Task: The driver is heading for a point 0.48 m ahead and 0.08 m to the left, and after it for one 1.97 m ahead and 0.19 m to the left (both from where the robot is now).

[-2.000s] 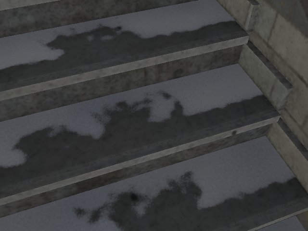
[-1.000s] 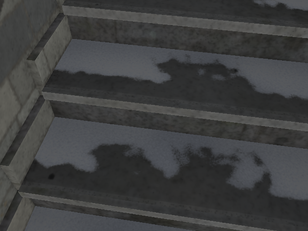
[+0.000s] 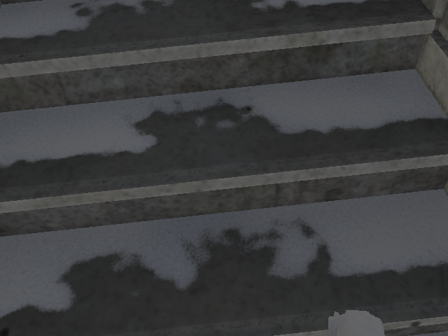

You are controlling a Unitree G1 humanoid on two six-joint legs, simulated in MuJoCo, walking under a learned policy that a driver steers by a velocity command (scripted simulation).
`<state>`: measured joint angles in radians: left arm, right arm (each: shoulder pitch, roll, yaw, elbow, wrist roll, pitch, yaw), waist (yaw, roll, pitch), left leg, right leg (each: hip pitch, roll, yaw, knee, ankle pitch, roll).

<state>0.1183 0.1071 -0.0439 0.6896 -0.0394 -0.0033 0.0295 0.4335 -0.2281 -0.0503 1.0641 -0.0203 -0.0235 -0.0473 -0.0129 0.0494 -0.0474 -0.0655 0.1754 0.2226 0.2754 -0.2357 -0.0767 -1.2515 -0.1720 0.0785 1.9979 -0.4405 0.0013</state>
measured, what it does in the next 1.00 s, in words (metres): climbs, turning left: right foot 0.17 m higher, then left foot 0.17 m higher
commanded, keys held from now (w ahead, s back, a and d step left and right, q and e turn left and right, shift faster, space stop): w+e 0.02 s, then w+q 0.98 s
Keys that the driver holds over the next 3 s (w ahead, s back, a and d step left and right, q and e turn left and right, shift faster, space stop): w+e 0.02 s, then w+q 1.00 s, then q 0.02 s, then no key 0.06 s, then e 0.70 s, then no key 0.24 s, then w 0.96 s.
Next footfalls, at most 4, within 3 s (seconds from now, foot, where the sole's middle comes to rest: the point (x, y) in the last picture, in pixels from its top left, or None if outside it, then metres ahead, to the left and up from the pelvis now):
0.10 right None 0.19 -0.21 -0.61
0.80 left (293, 288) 0.51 -0.10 -0.44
1.22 right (305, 116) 0.91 -0.18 -0.28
1.76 left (218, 134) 0.86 0.05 -0.28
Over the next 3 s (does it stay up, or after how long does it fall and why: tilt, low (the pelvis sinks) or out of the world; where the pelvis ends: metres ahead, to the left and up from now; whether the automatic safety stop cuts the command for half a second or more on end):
stays up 1.12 0.18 0.66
